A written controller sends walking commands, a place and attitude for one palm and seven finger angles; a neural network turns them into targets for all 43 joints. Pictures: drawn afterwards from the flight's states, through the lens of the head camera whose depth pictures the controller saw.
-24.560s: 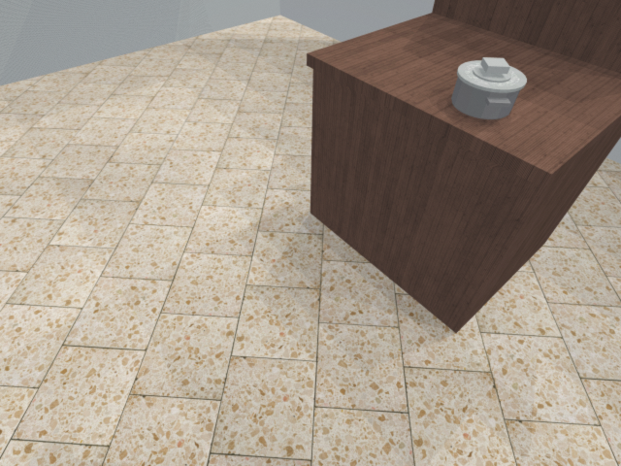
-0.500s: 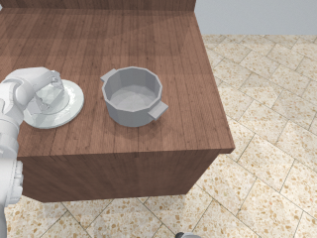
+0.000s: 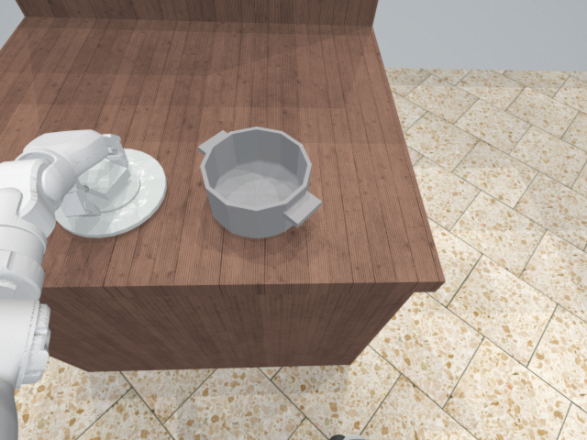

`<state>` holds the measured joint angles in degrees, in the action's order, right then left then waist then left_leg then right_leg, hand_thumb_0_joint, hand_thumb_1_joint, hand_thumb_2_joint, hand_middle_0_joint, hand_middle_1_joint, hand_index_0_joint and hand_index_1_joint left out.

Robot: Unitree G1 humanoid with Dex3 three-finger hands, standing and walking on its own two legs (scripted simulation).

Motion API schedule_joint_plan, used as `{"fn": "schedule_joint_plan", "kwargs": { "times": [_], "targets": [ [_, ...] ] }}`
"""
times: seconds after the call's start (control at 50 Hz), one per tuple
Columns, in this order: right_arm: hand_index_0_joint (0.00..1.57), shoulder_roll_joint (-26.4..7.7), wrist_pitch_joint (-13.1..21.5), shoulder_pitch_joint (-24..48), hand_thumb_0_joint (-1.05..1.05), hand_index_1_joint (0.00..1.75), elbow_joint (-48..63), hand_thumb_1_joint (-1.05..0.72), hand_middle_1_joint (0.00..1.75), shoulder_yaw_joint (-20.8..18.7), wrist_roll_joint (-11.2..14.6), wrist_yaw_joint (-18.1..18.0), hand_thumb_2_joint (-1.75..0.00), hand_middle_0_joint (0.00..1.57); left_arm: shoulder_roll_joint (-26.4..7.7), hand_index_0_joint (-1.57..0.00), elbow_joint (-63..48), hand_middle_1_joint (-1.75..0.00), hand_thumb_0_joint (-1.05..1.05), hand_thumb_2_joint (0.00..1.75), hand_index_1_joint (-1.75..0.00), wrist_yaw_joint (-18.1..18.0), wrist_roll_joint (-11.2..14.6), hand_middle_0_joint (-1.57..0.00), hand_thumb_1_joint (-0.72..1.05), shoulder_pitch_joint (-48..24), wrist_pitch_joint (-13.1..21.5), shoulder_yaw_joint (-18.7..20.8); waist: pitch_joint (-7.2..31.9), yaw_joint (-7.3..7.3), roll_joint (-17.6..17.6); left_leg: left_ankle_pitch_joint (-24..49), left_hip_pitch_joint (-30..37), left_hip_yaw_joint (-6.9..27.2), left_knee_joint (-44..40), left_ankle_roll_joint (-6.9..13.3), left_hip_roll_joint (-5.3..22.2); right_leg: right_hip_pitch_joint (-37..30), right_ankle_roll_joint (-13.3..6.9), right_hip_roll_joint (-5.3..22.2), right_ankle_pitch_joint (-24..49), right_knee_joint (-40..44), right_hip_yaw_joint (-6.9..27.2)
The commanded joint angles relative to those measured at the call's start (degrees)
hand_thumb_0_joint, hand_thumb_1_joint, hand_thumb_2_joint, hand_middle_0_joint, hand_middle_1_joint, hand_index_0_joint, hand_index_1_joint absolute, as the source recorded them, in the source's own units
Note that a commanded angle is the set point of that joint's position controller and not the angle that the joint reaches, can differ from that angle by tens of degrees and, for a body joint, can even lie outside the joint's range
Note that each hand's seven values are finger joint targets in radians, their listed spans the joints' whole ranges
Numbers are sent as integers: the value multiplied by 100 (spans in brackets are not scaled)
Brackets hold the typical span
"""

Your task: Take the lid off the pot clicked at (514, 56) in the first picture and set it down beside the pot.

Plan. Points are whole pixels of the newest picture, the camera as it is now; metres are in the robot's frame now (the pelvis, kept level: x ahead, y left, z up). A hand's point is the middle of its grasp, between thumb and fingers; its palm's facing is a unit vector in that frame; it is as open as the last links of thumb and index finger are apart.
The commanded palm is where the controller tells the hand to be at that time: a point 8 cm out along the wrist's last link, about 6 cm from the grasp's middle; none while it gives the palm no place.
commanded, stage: open the fingers wide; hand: left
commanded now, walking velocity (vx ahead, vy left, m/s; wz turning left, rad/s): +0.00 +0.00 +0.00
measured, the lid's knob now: (103, 179) +0.48 +0.28 +0.04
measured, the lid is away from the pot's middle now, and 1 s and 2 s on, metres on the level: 0.23 0.23 0.23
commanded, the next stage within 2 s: raise the empty hand in 0.28 s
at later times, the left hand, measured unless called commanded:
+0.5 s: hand (82, 192) +0.44 +0.29 +0.06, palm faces -0.42 -0.07 -0.90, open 11.3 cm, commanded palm +0.45 +0.29 +0.12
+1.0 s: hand (56, 160) +0.45 +0.30 +0.11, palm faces -0.38 -0.08 -0.92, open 11.0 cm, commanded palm +0.46 +0.29 +0.17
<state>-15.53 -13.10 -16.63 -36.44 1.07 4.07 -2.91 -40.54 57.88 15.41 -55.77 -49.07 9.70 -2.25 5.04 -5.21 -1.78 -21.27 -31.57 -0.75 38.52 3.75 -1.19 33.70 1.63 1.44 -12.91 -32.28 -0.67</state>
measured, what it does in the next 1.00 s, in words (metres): stands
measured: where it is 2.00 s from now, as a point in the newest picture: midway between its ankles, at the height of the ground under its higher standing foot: outside the picture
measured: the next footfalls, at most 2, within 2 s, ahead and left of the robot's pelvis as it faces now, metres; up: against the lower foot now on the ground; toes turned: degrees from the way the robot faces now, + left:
none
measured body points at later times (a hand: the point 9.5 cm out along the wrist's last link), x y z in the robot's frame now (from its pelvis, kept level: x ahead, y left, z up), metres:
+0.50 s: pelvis +0.00 +0.00 +0.00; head +0.07 +0.01 +0.45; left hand +0.46 +0.29 +0.11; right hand +0.04 -0.27 -0.12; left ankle -0.04 +0.07 -0.72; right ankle +0.02 -0.16 -0.72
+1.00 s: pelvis +0.01 +0.01 +0.01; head +0.07 +0.02 +0.46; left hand +0.47 +0.30 +0.16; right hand +0.07 -0.26 -0.11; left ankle -0.04 +0.07 -0.72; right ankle +0.02 -0.16 -0.72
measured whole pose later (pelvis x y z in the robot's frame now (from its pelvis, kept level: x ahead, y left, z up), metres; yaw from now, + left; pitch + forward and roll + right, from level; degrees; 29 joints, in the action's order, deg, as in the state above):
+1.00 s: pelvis +0.01 +0.01 +0.01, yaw +1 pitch +11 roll -2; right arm -15.5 -11.8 -16.5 -37.4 1.2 4.3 -3.5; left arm -42.1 55.4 19.8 -54.1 -51.7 7.9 -3.3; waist 3.5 -5.1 -1.8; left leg -19.0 -24.2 0.0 32.4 4.2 -2.0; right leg 25.7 1.4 2.1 -10.8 -25.7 -1.4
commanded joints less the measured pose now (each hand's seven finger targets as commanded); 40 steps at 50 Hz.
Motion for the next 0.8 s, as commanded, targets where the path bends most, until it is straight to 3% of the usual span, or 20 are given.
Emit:
{"fn": "schedule_joint_plan", "kwargs": {
  "times": [0.0, 0.06, 0.12, 0.16, 0.18, 0.22, 0.26, 0.36, 0.4, 0.42, 0.5, 0.52, 0.54, 0.58, 0.62, 0.66, 0.68, 0.72, 0.74, 0.78],
  "targets": [
    [20, -993, 81, -488, 0, 30, 377, -90, 30, -340, -11, -91, -90, 20, -1643, -39, -656, -78, 0, 75, -78, -92, 82, -39, -6, -2140, -107, 393, 2044, -82, -100, 2721, 1233, 150, -355, 6, 10, -984, -453, -361, 1301, 122, -261],
    [20, -951, 93, -513, 0, 30, 365, -90, 30, -358, -32, -102, -90, 20, -1482, -39, -857, -78, 0, 75, -78, -61, 65, -39, -6, -2250, -58, 294, 2177, -87, -423, 3145, 1535, 230, -333, -28, 29, -874, -472, -369, 1328, 105, -294],
    [20, -976, 98, -481, 0, 30, 385, -90, 30, -352, -45, -117, -90, 20, -1932, -39, -958, -78, 0, 74, -78, -75, 96, -39, -6, -2118, 23, 675, 2248, 0, -342, 3143, 1449, 203, -361, -3, 16, -1139, -482, -345, 1476, 123, -253],
    [20, -941, 92, -460, 0, 30, 388, -90, 30, -355, -53, -127, -90, 20, -1686, -39, -1037, -79, 0, 74, -79, -66, 126, -39, -6, -2173, 19, 490, 2258, -43, -331, 3121, 1464, 185, -375, 12, 18, -1164, -459, -345, 1521, 159, -249],
    [20, -937, 99, -458, 0, 30, 369, -90, 30, -345, -38, -124, -90, 20, -1418, -38, -753, -79, 0, 73, -79, -47, 139, -38, -5, -2022, -11, 275, 2029, -103, -270, 2921, 1357, 158, -380, 9, 4, -1033, -454, -361, 1375, 186, -272],
    [20, -991, 98, -445, 0, 30, 340, -90, 30, -353, -24, -126, -90, 20, -1765, -38, -987, -79, 0, 73, -79, -55, 140, -38, -5, -2223, 26, 511, 1971, -45, -355, 2831, 1355, 177, -436, 14, 26, -1054, -485, -333, 1315, 207, -263],
    [20, -966, 107, -464, 0, 30, 350, -90, 30, -339, -28, -130, -90, 20, -1673, -38, -857, -80, 0, 73, -80, -87, 88, -38, -5, -2153, -1, 426, 1996, -63, -331, 2774, 1358, 168, -428, 15, 12, -1019, -478, -357, 1278, 195, -268],
    [20, -989, 139, -472, 0, 30, 373, -90, 30, -312, -15, -149, -90, 20, -1891, -38, -630, -80, 0, 72, -80, -107, 64, -38, -5, -1958, 23, 579, 1929, -24, -259, 2542, 1115, 138, -434, 8, -23, -1117, -484, -353, 1260, 168, -256],
    [20, -966, 132, -449, 0, 30, 395, -90, 30, -341, -19, -152, -90, 20, -2006, -38, -1069, -80, 0, 72, -80, -142, 52, -38, -5, -2301, 19, 646, 2208, -9, -471, 2631, 1356, 170, -489, 12, -9, -1221, -489, -335, 1287, 204, -241],
    [20, -979, 130, -444, 0, 30, 369, -90, 30, -355, -36, -157, -90, 20, -1947, -38, -1327, -80, 0, 72, -80, -143, 20, -38, -5, -2609, 30, 551, 2359, -40, -808, 2898, 1623, 213, -486, -22, 13, -1093, -502, -321, 1293, 202, -243],
    [20, -959, 178, -485, 0, 30, 337, -90, 30, -346, -13, -169, -90, 20, -1969, -38, -1064, -80, 0, 72, -80, -162, 76, -38, -5, -2567, -79, 590, 2273, -70, -552, 2838, 1665, 224, -506, 2, 23, -1144, -466, -348, 1262, 281, -255],
    [20, -987, 192, -481, 0, 30, 322, -90, 30, -348, -19, -179, -90, 20, -2126, -38, -1391, -80, 0, 72, -80, -148, 96, -38, -5, -2849, -43, 679, 2394, -44, -745, 3007, 1812, 267, -553, -12, 36, -1199, -487, -320, 1337, 296, -253],
    [20, -940, 208, -475, 0, 30, 356, -90, 30, -360, -34, -182, -90, 20, -2030, -38, -1505, -80, 0, 72, -80, -138, 93, -38, -5, -2886, -50, 624, 2565, -58, -803, 3126, 1971, 294, -559, -20, 29, -1263, -472, -328, 1370, 312, -247],
    [20, -914, 233, -462, 0, 30, 337, -90, 30, -374, -37, -174, -90, 20, -1780, -38, -1460, -80, 0, 72, -80, -97, 143, -38, -5, -2699, -71, 511, 2513, -62, -747, 3581, 2143, 330, -530, -39, 60, -1248, -462, -344, 1542, 352, -277],
    [20, -961, 223, -459, 0, 30, 310, -90, 30, -357, -14, -157, -90, 20, -1898, -38, -1122, -80, 0, 72, -80, -41, 195, -38, -5, -2457, -90, 619, 2217, -51, -451, 3437, 1939, 313, -589, -11, 57, -1300, -458, -333, 1518, 418, -272],
    [20, -977, 212, -394, 0, 30, 287, -90, 30, -315, 17, -134, -90, 20, -1608, -38, -687, -80, 0, 72, -80, 35, 238, -38, -5, -2288, -201, 349, 1729, -73, -113, 2788, 1512, 226, -685, 31, 27, -1297, -450, -339, 1369, 473, -292],
    [20, -998, 214, -364, 0, 30, 306, -90, 30, -308, 27, -124, -90, 20, -1610, -38, -692, -80, 0, 72, -80, 70, 230, -38, -5, -2359, -236, 295, 1606, -66, -140, 2529, 1396, 206, -754, 30, 18, -1301, -461, -326, 1260, 505, -297],
    [20, -1006, 208, -299, 0, 30, 364, -90, 30, -324, 23, -125, -90, 20, -1809, -38, -1125, -80, 0, 72, -80, 109, 185, -38, -5, -2679, -203, 392, 1822, -29, -349, 2702, 1602, 243, -798, 32, 7, -1429, -495, -290, 1333, 522, -267],
    [20, -968, 215, -332, 0, 30, 381, -90, 30, -323, 9, -131, -90, 20, -1726, -38, -1148, -80, 0, 72, -80, 128, 142, -38, -5, -2745, -203, 304, 1937, -67, -498, 2841, 1737, 260, -787, 24, 0, -1416, -487, -321, 1345, 511, -259],
    [20, -971, 225, -355, 0, 30, 369, -90, 30, -327, 0, -162, -90, 20, -2037, -38, -1352, -80, 0, 72, -80, 157, 160, -38, -5, -2921, -170, 531, 2146, -48, -425, 2979, 1853, 267, -791, 46, 17, -1623, -466, -313, 1506, 546, -238]
  ]
}}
